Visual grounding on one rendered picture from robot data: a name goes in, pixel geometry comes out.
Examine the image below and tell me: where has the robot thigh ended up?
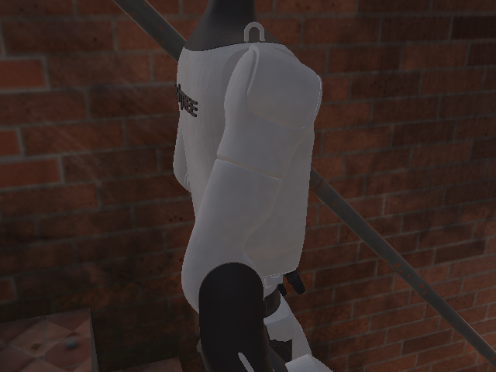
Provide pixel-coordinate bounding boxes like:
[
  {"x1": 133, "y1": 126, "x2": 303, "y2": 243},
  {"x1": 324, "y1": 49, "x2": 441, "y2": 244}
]
[
  {"x1": 292, "y1": 314, "x2": 312, "y2": 360},
  {"x1": 268, "y1": 346, "x2": 333, "y2": 372}
]

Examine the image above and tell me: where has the robot left upper arm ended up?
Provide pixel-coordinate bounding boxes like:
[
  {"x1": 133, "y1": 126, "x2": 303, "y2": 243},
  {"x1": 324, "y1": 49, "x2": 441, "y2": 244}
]
[{"x1": 173, "y1": 118, "x2": 191, "y2": 192}]

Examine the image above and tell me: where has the left robot hand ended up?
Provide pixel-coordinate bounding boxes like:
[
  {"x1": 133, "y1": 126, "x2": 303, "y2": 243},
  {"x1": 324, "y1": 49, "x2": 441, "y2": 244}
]
[{"x1": 278, "y1": 270, "x2": 305, "y2": 297}]

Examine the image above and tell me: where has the robot right upper arm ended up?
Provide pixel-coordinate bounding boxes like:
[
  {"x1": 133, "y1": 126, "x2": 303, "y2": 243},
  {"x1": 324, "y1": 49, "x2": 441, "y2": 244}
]
[{"x1": 181, "y1": 43, "x2": 322, "y2": 314}]

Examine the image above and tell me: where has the robot right thigh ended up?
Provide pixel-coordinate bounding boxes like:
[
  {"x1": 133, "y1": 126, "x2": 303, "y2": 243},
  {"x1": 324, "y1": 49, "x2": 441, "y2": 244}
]
[{"x1": 268, "y1": 346, "x2": 333, "y2": 372}]

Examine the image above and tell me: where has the robot right forearm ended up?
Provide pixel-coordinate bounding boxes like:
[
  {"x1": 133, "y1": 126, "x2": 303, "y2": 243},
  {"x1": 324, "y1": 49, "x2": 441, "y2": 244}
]
[{"x1": 196, "y1": 262, "x2": 274, "y2": 372}]

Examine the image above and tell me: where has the robot left thigh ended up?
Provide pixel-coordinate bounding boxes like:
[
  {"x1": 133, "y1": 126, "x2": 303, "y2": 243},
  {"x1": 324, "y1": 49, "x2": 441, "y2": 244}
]
[{"x1": 292, "y1": 314, "x2": 312, "y2": 360}]

